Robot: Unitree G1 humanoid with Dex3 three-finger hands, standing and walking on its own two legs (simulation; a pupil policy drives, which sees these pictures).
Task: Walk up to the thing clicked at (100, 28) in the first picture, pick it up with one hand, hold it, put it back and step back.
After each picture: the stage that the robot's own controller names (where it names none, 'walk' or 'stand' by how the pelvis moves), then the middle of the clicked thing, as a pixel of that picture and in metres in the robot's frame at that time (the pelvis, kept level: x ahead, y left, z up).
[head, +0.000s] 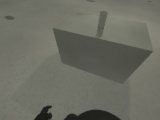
stand; (101, 25) +0.93 -0.06 +0.10
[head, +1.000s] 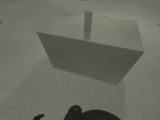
walk; (87, 26) +0.82 +0.12 +0.12
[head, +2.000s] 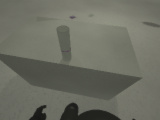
stand; (65, 46) +0.45 +0.22 +0.13
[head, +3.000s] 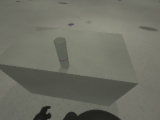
stand; (62, 55) +0.43 +0.22 +0.09
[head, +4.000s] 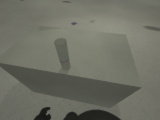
stand; (63, 56) +0.41 +0.22 +0.09
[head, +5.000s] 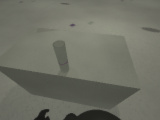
stand; (62, 58) +0.40 +0.22 +0.09
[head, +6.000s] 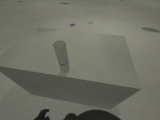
stand; (62, 58) +0.39 +0.22 +0.09
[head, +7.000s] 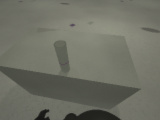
rise first; (63, 58) +0.40 +0.22 +0.09
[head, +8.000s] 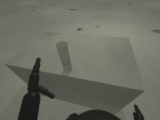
rise first; (65, 58) +0.40 +0.23 +0.10
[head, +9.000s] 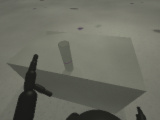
go down; (67, 58) +0.41 +0.23 +0.10
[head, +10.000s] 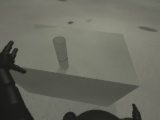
go down; (62, 55) +0.42 +0.21 +0.10
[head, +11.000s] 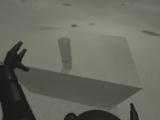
go down; (66, 55) +0.42 +0.20 +0.11
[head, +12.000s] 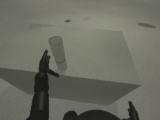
close in; (59, 56) +0.39 +0.22 +0.12
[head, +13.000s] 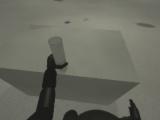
lift; (59, 57) +0.39 +0.21 +0.13
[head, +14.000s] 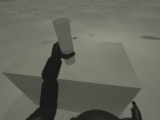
lift; (66, 45) +0.35 +0.16 +0.30
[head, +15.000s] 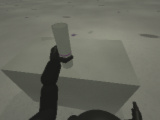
hold; (64, 49) +0.34 +0.17 +0.26
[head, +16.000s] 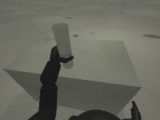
hold; (64, 49) +0.34 +0.17 +0.27
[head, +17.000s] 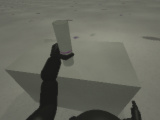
crouch; (65, 46) +0.34 +0.17 +0.29
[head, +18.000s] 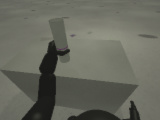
crouch; (61, 43) +0.39 +0.20 +0.27
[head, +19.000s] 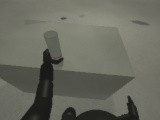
lower; (55, 52) +0.42 +0.23 +0.12
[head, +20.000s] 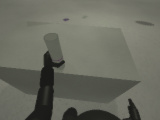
lower; (56, 54) +0.39 +0.23 +0.14
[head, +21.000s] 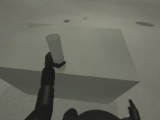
lower; (57, 55) +0.39 +0.23 +0.13
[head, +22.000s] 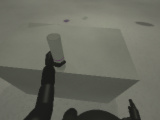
lower; (58, 54) +0.40 +0.22 +0.13
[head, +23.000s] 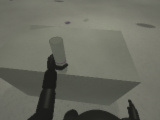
loosen; (60, 57) +0.38 +0.21 +0.13
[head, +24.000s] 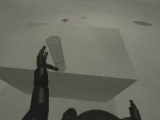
withdraw; (57, 57) +0.38 +0.21 +0.13
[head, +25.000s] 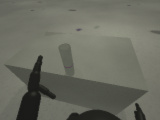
sink last; (67, 62) +0.37 +0.20 +0.11
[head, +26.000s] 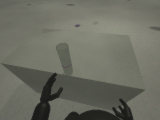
stand; (65, 61) +0.37 +0.21 +0.10
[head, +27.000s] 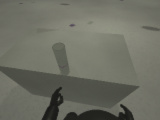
stand; (62, 61) +0.37 +0.22 +0.10
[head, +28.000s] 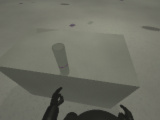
stand; (62, 61) +0.37 +0.22 +0.10
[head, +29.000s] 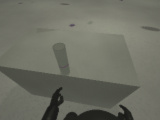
stand; (62, 61) +0.37 +0.22 +0.10
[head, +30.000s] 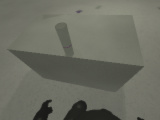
walk; (66, 42) +0.50 +0.22 +0.11
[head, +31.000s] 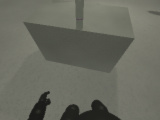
walk; (79, 15) +0.84 +0.15 +0.12
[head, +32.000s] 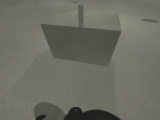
walk; (80, 16) +1.14 +0.26 +0.11
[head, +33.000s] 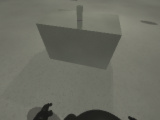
stand; (79, 18) +1.07 +0.22 +0.10
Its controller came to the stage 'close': yes
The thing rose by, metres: 0.19
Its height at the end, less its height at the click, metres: +0.00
